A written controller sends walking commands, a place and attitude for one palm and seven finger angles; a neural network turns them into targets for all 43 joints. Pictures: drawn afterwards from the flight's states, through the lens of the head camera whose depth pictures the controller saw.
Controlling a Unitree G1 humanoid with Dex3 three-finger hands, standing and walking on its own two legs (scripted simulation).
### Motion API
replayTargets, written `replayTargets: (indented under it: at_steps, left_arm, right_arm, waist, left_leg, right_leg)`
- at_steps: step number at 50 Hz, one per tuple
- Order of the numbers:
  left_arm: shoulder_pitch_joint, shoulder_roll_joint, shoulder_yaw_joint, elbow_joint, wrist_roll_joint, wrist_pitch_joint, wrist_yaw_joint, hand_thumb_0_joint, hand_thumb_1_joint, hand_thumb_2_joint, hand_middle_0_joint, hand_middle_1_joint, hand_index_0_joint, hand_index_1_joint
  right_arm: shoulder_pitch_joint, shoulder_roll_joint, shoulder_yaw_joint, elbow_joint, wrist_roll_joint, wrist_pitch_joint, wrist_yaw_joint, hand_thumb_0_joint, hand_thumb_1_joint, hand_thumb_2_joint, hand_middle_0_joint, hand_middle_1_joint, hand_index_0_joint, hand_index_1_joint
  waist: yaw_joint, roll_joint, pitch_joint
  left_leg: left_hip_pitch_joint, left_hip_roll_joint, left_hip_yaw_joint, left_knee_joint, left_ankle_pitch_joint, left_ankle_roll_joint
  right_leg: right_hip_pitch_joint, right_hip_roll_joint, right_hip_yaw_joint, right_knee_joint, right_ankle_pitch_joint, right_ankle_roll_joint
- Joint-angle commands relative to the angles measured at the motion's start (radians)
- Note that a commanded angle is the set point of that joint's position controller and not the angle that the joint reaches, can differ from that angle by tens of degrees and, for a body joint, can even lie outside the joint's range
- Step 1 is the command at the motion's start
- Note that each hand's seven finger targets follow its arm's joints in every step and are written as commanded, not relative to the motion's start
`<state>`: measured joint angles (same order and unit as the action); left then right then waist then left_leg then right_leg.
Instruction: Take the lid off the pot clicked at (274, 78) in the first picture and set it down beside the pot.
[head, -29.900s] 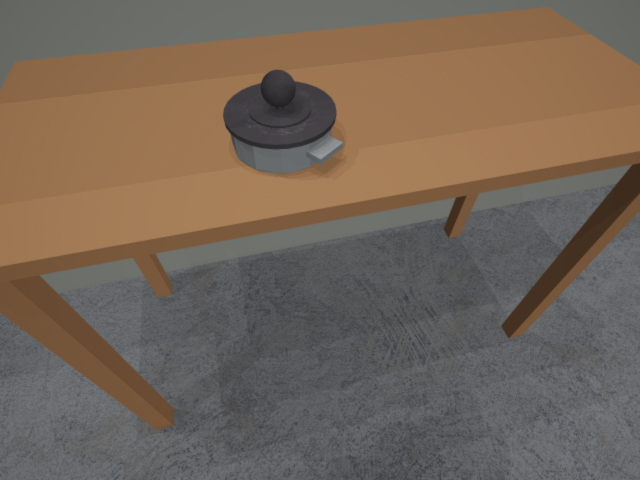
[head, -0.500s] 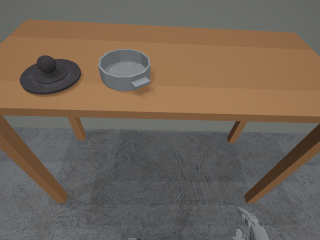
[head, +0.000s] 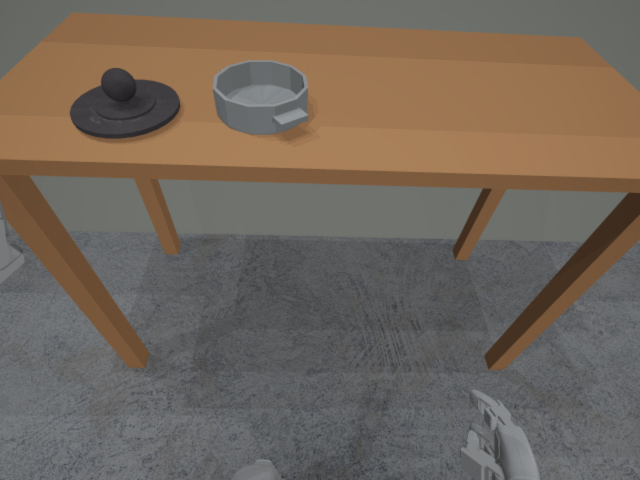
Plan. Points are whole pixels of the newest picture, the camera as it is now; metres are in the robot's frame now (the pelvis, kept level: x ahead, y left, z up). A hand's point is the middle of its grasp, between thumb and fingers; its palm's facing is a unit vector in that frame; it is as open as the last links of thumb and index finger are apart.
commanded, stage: stop stepping back and stand still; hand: left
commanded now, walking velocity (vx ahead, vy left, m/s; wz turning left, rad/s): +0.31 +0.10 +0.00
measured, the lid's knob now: (119, 85) +0.65 +0.37 +0.14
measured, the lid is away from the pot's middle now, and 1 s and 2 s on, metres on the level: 0.23 0.23 0.23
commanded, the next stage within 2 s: let the arm hang, fingers relaxed in 1.56 s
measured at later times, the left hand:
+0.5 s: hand out of the picture +0.06 +0.25 +0.32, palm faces +0.56 -0.74 -0.37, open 7.4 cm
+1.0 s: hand out of the picture +0.01 +0.20 -0.17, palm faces +0.12 -0.98 -0.14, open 7.2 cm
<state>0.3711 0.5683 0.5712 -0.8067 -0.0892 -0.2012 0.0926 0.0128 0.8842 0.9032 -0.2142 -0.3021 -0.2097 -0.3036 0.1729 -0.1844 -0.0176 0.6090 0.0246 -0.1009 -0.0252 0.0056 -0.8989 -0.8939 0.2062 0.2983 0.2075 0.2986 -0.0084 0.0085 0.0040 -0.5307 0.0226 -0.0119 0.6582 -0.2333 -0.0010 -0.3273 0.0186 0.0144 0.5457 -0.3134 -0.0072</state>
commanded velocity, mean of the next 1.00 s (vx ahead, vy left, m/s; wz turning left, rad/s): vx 0.11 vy -0.03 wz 0.00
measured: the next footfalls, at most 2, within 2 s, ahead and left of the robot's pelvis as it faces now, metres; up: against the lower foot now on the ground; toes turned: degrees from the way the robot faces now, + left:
right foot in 0.32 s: -0.03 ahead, -0.07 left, +0.00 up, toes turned +2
left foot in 0.54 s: -0.06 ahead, +0.15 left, +0.00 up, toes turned +11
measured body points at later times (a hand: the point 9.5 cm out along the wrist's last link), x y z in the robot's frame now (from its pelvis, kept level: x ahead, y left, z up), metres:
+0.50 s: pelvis -0.09 +0.02 +0.02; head -0.13 +0.04 +0.47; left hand +0.03 +0.29 +0.33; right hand +0.06 -0.21 -0.06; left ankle -0.10 +0.15 -0.69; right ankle -0.07 -0.07 -0.72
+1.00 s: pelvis -0.06 +0.03 -0.01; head -0.05 +0.04 +0.44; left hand +0.01 +0.25 -0.16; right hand +0.01 -0.21 -0.14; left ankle -0.11 +0.16 -0.72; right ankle -0.04 -0.09 -0.72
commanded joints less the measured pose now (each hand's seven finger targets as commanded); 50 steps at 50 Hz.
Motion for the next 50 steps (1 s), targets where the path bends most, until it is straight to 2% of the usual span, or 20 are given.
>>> replayTargets:
  at_steps: [1,3,6,7,13,15,16,17,19,25,28,29,31,35,36,39,42,44,47,50]
  left_arm:
    - [-0.116,0.178,0.156,-0.271,-0.002,-0.060,0.070,0.000,0.900,0.900,-0.200,-0.300,-0.200,-0.300]
    - [-0.165,0.133,0.138,-0.152,-0.003,-0.038,0.083,0.000,0.900,0.900,-0.200,-0.300,-0.200,-0.300]
    - [-0.348,0.082,0.073,-0.043,0.007,-0.055,0.084,0.000,0.900,0.900,-0.200,-0.300,-0.200,-0.300]
    - [-0.408,0.102,0.073,0.032,0.015,-0.040,0.082,0.000,0.900,0.900,-0.200,-0.300,-0.200,-0.300]
    - [-0.172,0.060,-0.009,-0.009,0.008,0.003,0.022,0.000,0.900,0.900,-0.200,-0.300,-0.200,-0.300]
    - [-0.034,0.128,0.053,-0.097,0.027,-0.014,0.010,0.000,0.900,0.900,-0.200,-0.300,-0.200,-0.300]
    - [-0.103,0.180,0.077,-0.227,0.019,-0.029,-0.003,0.000,0.900,0.900,-0.200,-0.300,-0.200,-0.300]
    - [-0.127,0.219,0.136,-0.164,0.010,-0.045,-0.007,0.000,0.900,0.900,-0.200,-0.300,-0.200,-0.300]
    - [-0.158,0.154,0.119,-0.138,0.007,-0.044,0.026,0.000,0.900,0.900,-0.200,-0.300,-0.200,-0.300]
    - [-0.248,0.064,0.039,0.038,0.009,-0.053,0.080,0.000,0.900,0.900,-0.200,-0.300,-0.200,-0.300]
    - [-0.323,0.089,0.045,-0.003,0.005,-0.051,0.079,0.000,0.900,0.900,-0.200,-0.300,-0.200,-0.300]
    - [-0.380,0.108,0.043,-0.020,0.008,-0.047,0.077,0.000,0.900,0.900,-0.200,-0.300,-0.200,-0.300]
    - [-0.300,0.100,0.056,0.014,0.014,-0.041,0.068,0.000,0.900,0.900,-0.200,-0.300,-0.200,-0.300]
    - [-0.104,0.108,0.080,-0.140,0.016,-0.038,0.061,0.000,0.900,0.900,-0.200,-0.300,-0.200,-0.300]
    - [-0.007,-0.274,-0.434,0.851,0.071,0.124,-0.060,0.000,0.900,0.900,-0.200,-0.300,-0.200,-0.300]
    - [0.007,-0.245,-0.443,0.962,0.142,0.216,-0.107,0.000,0.900,0.900,-0.200,-0.300,-0.200,-0.300]
    - [-0.106,-0.199,-0.462,1.113,0.129,0.214,-0.084,0.000,0.900,0.900,-0.200,-0.300,-0.200,-0.300]
    - [-0.206,-0.194,-0.484,1.241,0.121,0.232,-0.071,0.000,0.900,0.900,-0.200,-0.300,-0.200,-0.300]
    - [-0.215,-0.250,-0.515,1.419,0.096,0.227,-0.088,0.000,0.900,0.900,-0.200,-0.300,-0.200,-0.300]
    - [-0.139,-0.249,-0.519,1.596,0.086,0.205,-0.093,0.000,0.900,0.900,-0.200,-0.300,-0.200,-0.300]
  right_arm:
    - [-0.028,-0.119,-0.045,-0.170,0.008,-0.009,-0.025,0.000,-0.900,-0.900,0.200,0.300,0.200,0.300]
    - [-0.040,-0.129,-0.040,-0.159,0.013,-0.001,-0.047,0.000,-0.900,-0.900,0.200,0.300,0.200,0.300]
    - [-0.050,-0.192,-0.022,-0.157,0.003,-0.026,-0.066,0.000,-0.900,-0.900,0.200,0.300,0.200,0.300]
    - [-0.032,-0.158,-0.025,-0.147,0.011,-0.036,-0.059,0.000,-0.900,-0.900,0.200,0.300,0.200,0.300]
    - [-0.105,-0.121,-0.019,-0.189,-0.001,-0.033,-0.020,0.000,-0.900,-0.900,0.200,0.300,0.200,0.300]
    - [-0.060,-0.117,-0.037,-0.193,-0.016,-0.003,-0.014,0.000,-0.900,-0.900,0.200,0.300,0.200,0.300]
    - [-0.061,-0.160,-0.035,-0.165,-0.021,0.016,-0.007,0.000,-0.900,-0.900,0.200,0.300,0.200,0.300]
    - [-0.025,-0.151,-0.016,-0.140,-0.038,0.016,-0.003,0.000,-0.900,-0.900,0.200,0.300,0.200,0.300]
    - [-0.048,-0.130,-0.041,-0.153,-0.010,-0.001,-0.020,0.000,-0.900,-0.900,0.200,0.300,0.200,0.300]
    - [-0.038,-0.116,-0.017,-0.121,0.010,-0.050,-0.077,0.000,-0.900,-0.900,0.200,0.300,0.200,0.300]
    - [-0.028,-0.161,-0.033,-0.154,0.035,-0.059,-0.066,0.000,-0.900,-0.900,0.200,0.300,0.200,0.300]
    - [-0.028,-0.133,-0.027,-0.136,0.025,-0.071,-0.057,0.000,-0.900,-0.900,0.200,0.300,0.200,0.300]
    - [-0.025,-0.125,-0.034,-0.126,0.014,-0.090,-0.034,0.000,-0.900,-0.900,0.200,0.300,0.200,0.300]
    - [-0.071,-0.135,-0.019,-0.167,0.009,-0.072,-0.013,0.000,-0.900,-0.900,0.200,0.300,0.200,0.300]
    - [-0.056,-0.307,-0.105,0.057,0.002,-0.102,0.023,0.000,-0.900,-0.900,0.200,0.300,0.200,0.300]
    - [0.083,-0.140,-0.062,0.063,-0.029,0.035,0.038,0.000,-0.900,-0.900,0.200,0.300,0.200,0.300]
    - [0.104,-0.155,-0.059,0.066,-0.049,0.079,0.034,0.000,-0.900,-0.900,0.200,0.300,0.200,0.300]
    - [0.127,-0.150,-0.060,0.097,-0.053,0.103,0.028,0.000,-0.900,-0.900,0.200,0.300,0.200,0.300]
    - [0.164,-0.210,-0.049,0.168,-0.066,0.089,0.014,0.000,-0.900,-0.900,0.200,0.300,0.200,0.300]
    - [0.148,-0.186,-0.041,0.223,-0.051,0.089,-0.008,0.000,-0.900,-0.900,0.200,0.300,0.200,0.300]
  waist:
    - [-0.021,-0.181,-0.144]
    - [-0.054,-0.177,-0.078]
    - [-0.050,0.404,0.092]
    - [-0.031,0.427,0.065]
    - [0.019,0.226,-0.095]
    - [0.014,-0.171,-0.098]
    - [0.010,-0.216,-0.109]
    - [-0.027,-0.075,-0.163]
    - [-0.028,-0.209,-0.053]
    - [-0.026,-0.003,-0.028]
    - [-0.026,0.224,-0.038]
    - [-0.050,0.290,0.005]
    - [-0.036,0.183,0.076]
    - [0.002,0.183,-0.022]
    - [-0.055,0.085,-0.016]
    - [-0.019,-0.204,-0.080]
    - [-0.022,-0.445,-0.032]
    - [-0.059,-0.369,0.052]
    - [-0.044,0.328,0.115]
    - [0.002,0.250,0.009]
  left_leg:
    - [0.221,0.008,-0.079,0.381,-0.219,0.003]
    - [0.411,0.069,-0.107,0.187,-0.188,0.020]
    - [0.069,0.193,-0.392,-0.501,-0.636,0.087]
    - [-0.126,0.228,-0.455,-0.638,-0.770,0.093]
    - [-0.058,0.091,-0.182,-0.459,-0.515,0.028]
    - [-0.038,-0.073,0.039,0.184,-0.243,0.007]
    - [-0.044,-0.092,0.030,0.498,-0.177,0.000]
    - [0.020,-0.068,0.049,0.606,-0.142,-0.010]
    - [-0.052,-0.004,-0.012,0.504,-0.144,0.006]
    - [0.358,0.016,0.070,-0.277,-0.194,0.063]
    - [0.492,0.284,-0.318,-0.380,-0.230,0.177]
    - [0.356,0.330,-0.432,-0.470,-0.424,0.216]
    - [0.282,0.348,-0.466,-0.497,-0.419,0.247]
    - [0.174,0.218,-0.146,-0.402,-0.267,0.120]
    - [0.122,0.117,-0.038,-0.100,0.077,0.034]
    - [0.038,0.030,0.010,0.040,-0.204,0.030]
    - [0.051,-0.017,0.065,0.223,-0.240,0.024]
    - [0.190,0.017,0.025,0.062,-0.188,0.042]
    - [0.200,0.224,-0.294,-0.296,0.181,0.135]
    - [0.232,0.195,-0.135,-0.209,0.449,0.102]
  right_leg:
    - [-0.160,-0.354,0.294,-0.315,-0.091,-0.155]
    - [-0.336,-0.293,0.176,-0.252,-0.272,-0.100]
    - [-0.161,0.033,-0.059,0.228,-0.244,0.012]
    - [-0.004,0.098,-0.061,0.491,-0.222,0.015]
    - [0.350,0.073,-0.115,-0.018,-0.201,-0.033]
    - [0.221,-0.201,0.250,-0.353,-0.250,-0.115]
    - [0.058,-0.317,0.346,-0.395,-0.121,-0.155]
    - [-0.007,-0.249,0.132,-0.256,0.153,-0.138]
    - [-0.076,-0.301,0.384,-0.441,-0.530,-0.145]
    - [-0.034,-0.173,0.158,-0.188,-0.248,-0.107]
    - [-0.257,0.038,-0.067,0.270,-0.169,0.016]
    - [-0.293,0.014,-0.001,0.413,-0.198,0.009]
    - [-0.341,-0.036,0.074,0.504,-0.137,-0.002]
    - [0.047,-0.014,-0.083,0.078,-0.016,0.009]
    - [0.014,-0.093,-0.030,0.080,0.215,-0.009]
    - [-0.011,-0.195,0.077,-0.043,-0.165,-0.079]
    - [0.042,-0.251,0.153,-0.082,0.124,-0.139]
    - [-0.105,-0.237,0.107,-0.059,0.117,-0.112]
    - [-0.156,-0.026,-0.061,0.275,-0.025,0.014]
    - [0.044,-0.022,-0.033,0.146,-0.016,-0.004]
